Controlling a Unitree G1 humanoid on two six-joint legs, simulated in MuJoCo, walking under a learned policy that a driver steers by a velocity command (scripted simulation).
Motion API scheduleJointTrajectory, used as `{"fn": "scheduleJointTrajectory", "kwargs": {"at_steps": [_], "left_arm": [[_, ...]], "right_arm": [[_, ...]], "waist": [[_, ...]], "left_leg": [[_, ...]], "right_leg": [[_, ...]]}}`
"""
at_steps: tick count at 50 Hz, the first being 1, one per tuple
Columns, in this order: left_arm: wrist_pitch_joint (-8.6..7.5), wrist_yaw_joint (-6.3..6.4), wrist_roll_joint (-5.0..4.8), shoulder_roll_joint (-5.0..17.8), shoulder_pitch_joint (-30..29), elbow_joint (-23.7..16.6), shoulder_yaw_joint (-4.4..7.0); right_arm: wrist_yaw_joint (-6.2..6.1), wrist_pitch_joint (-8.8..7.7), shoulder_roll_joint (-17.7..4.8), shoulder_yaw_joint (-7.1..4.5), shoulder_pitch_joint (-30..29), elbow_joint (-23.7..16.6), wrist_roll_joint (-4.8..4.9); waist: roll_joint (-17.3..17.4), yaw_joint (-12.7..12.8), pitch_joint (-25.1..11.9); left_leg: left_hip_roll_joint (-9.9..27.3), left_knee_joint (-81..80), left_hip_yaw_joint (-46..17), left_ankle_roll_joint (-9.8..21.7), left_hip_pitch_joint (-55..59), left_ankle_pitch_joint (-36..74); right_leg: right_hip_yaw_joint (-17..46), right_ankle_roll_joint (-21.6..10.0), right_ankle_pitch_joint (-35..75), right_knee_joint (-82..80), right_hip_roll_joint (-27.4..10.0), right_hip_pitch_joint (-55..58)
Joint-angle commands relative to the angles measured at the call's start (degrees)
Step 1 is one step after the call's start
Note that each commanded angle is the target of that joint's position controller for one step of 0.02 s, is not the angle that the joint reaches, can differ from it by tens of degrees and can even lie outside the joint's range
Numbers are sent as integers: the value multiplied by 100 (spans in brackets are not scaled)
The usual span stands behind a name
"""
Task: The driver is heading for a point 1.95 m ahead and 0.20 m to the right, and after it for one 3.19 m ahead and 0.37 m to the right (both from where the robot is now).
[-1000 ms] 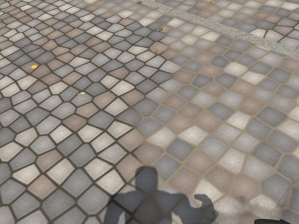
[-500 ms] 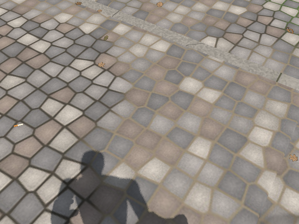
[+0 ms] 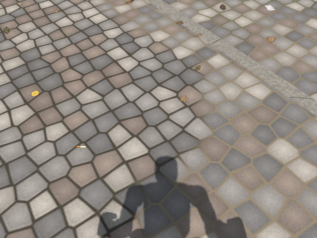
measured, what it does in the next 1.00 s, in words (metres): walks ahead: left foot, then right foot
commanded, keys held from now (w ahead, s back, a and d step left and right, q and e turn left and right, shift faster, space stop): w+q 0.16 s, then w+e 0.84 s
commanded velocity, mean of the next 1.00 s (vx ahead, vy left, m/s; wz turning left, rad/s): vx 0.50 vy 0.00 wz -0.14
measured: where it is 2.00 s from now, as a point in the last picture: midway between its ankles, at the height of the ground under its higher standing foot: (191, 130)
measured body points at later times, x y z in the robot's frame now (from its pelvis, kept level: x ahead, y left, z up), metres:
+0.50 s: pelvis +0.26 +0.09 +0.00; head +0.29 +0.11 +0.45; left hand +0.32 +0.38 -0.13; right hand +0.40 -0.17 -0.10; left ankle +0.27 +0.18 -0.74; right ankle +0.26 -0.08 -0.65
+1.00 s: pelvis +0.54 +0.04 -0.01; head +0.58 +0.02 +0.44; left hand +0.72 +0.28 -0.11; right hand +0.61 -0.26 -0.12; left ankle +0.49 +0.21 -0.65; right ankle +0.57 -0.03 -0.74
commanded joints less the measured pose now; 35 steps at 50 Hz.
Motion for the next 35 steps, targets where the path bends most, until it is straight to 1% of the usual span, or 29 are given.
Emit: {"fn": "scheduleJointTrajectory", "kwargs": {"at_steps": [1,2,4,6,8,9,10,11,12,13,14,15,16,17,18,19,20,21,22,23,24,25,27,28,31,33,35], "left_arm": [[-102,-10,-23,672,-71,-219,164],[-105,-3,-16,768,-39,-167,192],[-86,11,-17,903,-30,-97,225],[-60,34,-45,1030,68,-26,247],[-26,51,-93,1159,247,70,275],[-12,37,-141,1178,430,161,275],[9,12,-183,1200,582,260,273],[46,-8,-223,1238,668,345,276],[86,-15,-258,1312,674,403,284],[119,-11,-289,1412,652,447,294],[155,-2,-316,1460,590,497,278],[153,17,-292,1344,619,523,207],[103,6,-122,894,715,318,37],[6,-38,-105,440,1279,309,-120],[-31,-46,-293,1088,752,342,73],[-34,-42,-370,1146,355,160,108],[-17,3,-282,1036,199,147,94],[49,26,-206,987,257,171,122],[148,24,-220,883,499,248,121],[233,29,-243,745,622,296,107],[299,35,-250,638,638,301,97],[346,45,-244,602,543,261,99],[378,60,-210,582,288,158,109],[364,42,-194,559,171,109,103],[319,-72,-169,447,-299,-46,40],[318,-154,-155,368,-726,-221,-17],[321,-234,-162,363,-1064,-413,-42]], "right_arm": [[71,-26,-84,-9,-284,-585,-11],[86,-24,-64,8,-398,-633,-23],[146,-40,-18,48,-633,-682,-26],[216,-76,31,92,-1029,-775,-34],[276,-90,32,110,-1392,-896,-26],[290,-99,72,135,-1560,-962,-26],[299,-108,92,148,-1681,-1023,-25],[308,-118,45,137,-1763,-1074,-37],[311,-130,-54,103,-1752,-1097,-58],[299,-145,-205,38,-1540,-1055,-92],[268,-159,-415,-74,-890,-867,-119],[197,-156,-730,-230,39,-561,-136],[83,-128,-1286,-368,1016,-377,-254],[68,-129,-1415,-314,970,-406,-251],[79,-158,-903,-195,855,-405,-229],[84,-192,-718,-124,552,-315,-172],[98,-230,-513,-66,169,-272,-154],[124,-276,-328,-21,-118,-264,-180],[139,-336,-206,-1,-299,-245,-217],[147,-405,-152,-10,-392,-197,-229],[140,-465,-149,-22,-443,-130,-234],[123,-505,-179,-41,-468,-59,-254],[67,-537,-228,-70,-388,87,-300],[37,-536,-254,-79,-330,148,-300],[-27,-507,-404,-108,-276,248,-267],[-60,-462,-533,-146,-63,360,-226],[-73,-381,-616,-181,147,477,-171]], "waist": [[-863,6,117],[-807,23,117],[-748,84,109],[-696,229,185],[-654,341,274],[-614,391,313],[-603,389,368],[-627,333,413],[-689,216,390],[-802,10,219],[-820,-423,-174],[-776,-875,-727],[39,-1123,-1681],[1084,-713,-2648],[440,-980,-2198],[418,-818,-1210],[178,-589,-772],[304,-369,-481],[429,-176,-405],[401,-86,-347],[296,-19,-230],[213,11,-78],[87,-14,116],[60,-43,161],[-44,-188,302],[-153,-373,462],[-210,-503,588]], "left_leg": [[424,-273,-178,-144,-1164,466],[450,-561,-164,-178,-1176,673],[464,-1279,-58,-168,-1016,1245],[418,-1968,127,-112,-785,1749],[364,-2440,298,-32,-653,1883],[325,-2665,298,34,-516,1796],[259,-2854,316,115,-404,1621],[174,-3028,377,207,-320,1335],[67,-3206,476,310,-116,1017],[-86,-3389,608,421,359,797],[-264,-3699,765,567,1378,1013],[-259,-3722,726,705,2909,1395],[1142,-3486,-925,1165,5096,1606],[2308,-4197,-3306,1826,5925,1044],[2137,-4508,-3028,1596,5356,713],[1925,-4664,-2073,1358,4542,866],[1658,-4861,-1533,1199,3796,1003],[1462,-5096,-1085,1116,3187,1176],[1345,-5362,-756,1072,2765,1171],[1318,-5585,-560,1093,2517,1215],[1316,-5739,-325,1107,2350,1397],[1303,-5851,-89,1090,2251,1573],[1257,-5933,320,1038,2310,1888],[1222,-5947,507,1008,2402,2015],[1135,-6012,1010,885,2551,2175],[1267,-6033,1172,875,2820,2240],[1403,-5903,1284,852,3307,2424]], "right_leg": [[1082,-907,1212,-1135,-1546,697],[902,-930,1425,-1165,-1564,717],[475,-870,1649,-1180,-1494,753],[134,-798,1670,-1205,-1466,754],[-68,-744,1644,-1207,-1544,920],[-70,-747,1643,-1207,-1603,967],[-39,-763,1741,-1199,-1684,1065],[1,-774,2002,-1128,-1768,1221],[11,-764,2607,-934,-1816,1364],[2,-721,3550,-569,-1809,1454],[-137,-607,4346,184,-1673,1331],[-290,-421,4236,1280,-1407,661],[-395,-113,1919,3342,-916,-1130],[404,98,-2426,4902,-100,-2438],[983,89,-2310,5410,-308,-2879],[783,56,-1822,5305,-554,-3220],[671,72,-1310,4992,-780,-3096],[666,100,-928,4795,-929,-2822],[720,118,-617,4745,-1033,-2445],[709,146,-436,4721,-1048,-2278],[728,180,-315,4655,-1055,-2281],[777,212,-130,4547,-1053,-2403],[896,264,371,4136,-1026,-2722],[910,268,684,3832,-995,-2814],[637,197,1476,2734,-899,-2695],[416,118,1579,2255,-864,-2764],[289,7,1403,1901,-838,-2993]]}}
Velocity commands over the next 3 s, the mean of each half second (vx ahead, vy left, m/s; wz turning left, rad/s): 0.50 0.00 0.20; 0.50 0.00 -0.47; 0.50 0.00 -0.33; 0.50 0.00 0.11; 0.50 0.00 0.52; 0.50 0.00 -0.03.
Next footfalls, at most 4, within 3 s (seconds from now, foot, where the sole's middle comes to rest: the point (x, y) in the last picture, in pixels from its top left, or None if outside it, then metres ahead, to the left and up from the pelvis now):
0.30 left None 0.31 0.19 -0.78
0.86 right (183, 211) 0.61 -0.04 -0.78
1.34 left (156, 149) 0.94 0.09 -0.78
1.86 right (218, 122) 1.12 -0.25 -0.78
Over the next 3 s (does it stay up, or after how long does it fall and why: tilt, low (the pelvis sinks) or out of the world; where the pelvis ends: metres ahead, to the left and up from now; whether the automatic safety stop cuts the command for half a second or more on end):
stays up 1.64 -0.16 -0.02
